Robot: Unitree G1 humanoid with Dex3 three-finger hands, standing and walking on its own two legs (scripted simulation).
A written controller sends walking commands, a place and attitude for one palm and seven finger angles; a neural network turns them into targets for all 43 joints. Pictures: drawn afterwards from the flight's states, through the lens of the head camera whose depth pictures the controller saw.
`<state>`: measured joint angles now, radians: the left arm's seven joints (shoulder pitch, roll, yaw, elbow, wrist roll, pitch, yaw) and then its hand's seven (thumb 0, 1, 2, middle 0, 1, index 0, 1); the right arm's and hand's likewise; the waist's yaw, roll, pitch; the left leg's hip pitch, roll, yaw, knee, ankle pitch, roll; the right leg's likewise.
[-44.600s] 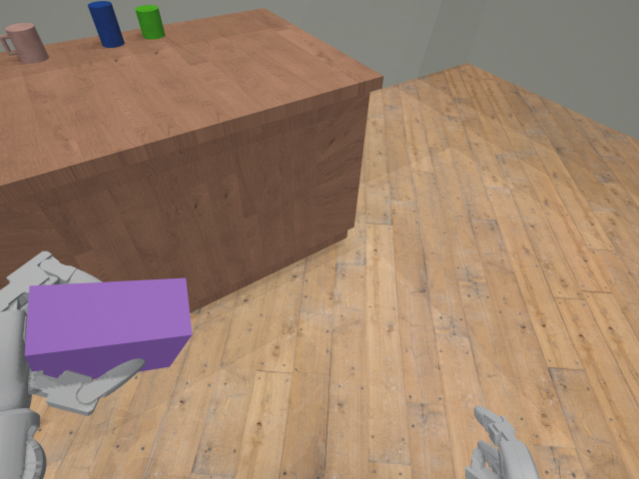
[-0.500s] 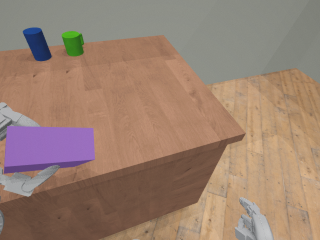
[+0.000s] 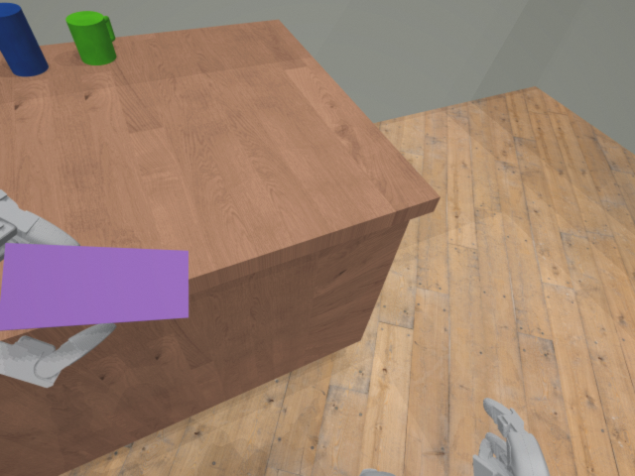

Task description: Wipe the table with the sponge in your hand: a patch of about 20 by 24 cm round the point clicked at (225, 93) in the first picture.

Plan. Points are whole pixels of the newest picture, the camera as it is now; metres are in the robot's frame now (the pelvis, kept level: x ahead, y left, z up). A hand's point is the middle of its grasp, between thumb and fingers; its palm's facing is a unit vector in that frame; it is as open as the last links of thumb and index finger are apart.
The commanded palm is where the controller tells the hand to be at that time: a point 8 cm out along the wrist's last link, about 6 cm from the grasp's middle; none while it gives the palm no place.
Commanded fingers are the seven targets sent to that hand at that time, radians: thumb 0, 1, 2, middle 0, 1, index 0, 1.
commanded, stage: step back with the hand held close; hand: left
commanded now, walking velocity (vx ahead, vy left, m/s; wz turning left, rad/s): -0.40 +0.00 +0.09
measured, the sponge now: (118, 290) +0.25 +0.20 +0.17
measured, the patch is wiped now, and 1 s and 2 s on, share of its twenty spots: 1.00 1.00 1.00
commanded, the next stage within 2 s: stop stepping back and stand still in 0.04 s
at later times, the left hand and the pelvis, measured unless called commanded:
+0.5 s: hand out of the picture +0.04 +0.21 +0.20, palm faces +0.45 -0.82 -0.35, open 9.9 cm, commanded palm -0.02 +0.25 +0.22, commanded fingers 0.00 0.10 1.30 -1.20 -1.60 -1.20 -1.60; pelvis -0.15 -0.05 +0.01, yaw +5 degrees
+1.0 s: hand out of the picture -0.06 +0.20 +0.20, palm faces +0.47 -0.80 -0.37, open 9.9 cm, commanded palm -0.11 +0.25 +0.22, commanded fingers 0.00 0.10 1.30 -1.20 -1.60 -1.20 -1.60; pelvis -0.24 -0.05 -0.01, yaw +5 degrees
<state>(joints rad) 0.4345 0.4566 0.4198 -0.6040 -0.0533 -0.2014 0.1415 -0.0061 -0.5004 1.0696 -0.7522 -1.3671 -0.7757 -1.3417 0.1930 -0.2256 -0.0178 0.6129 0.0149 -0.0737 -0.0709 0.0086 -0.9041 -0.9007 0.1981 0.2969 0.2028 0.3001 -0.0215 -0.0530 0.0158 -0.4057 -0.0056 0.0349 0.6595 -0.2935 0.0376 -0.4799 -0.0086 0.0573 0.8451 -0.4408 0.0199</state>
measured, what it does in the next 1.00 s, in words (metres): walks backwards: right foot, then left foot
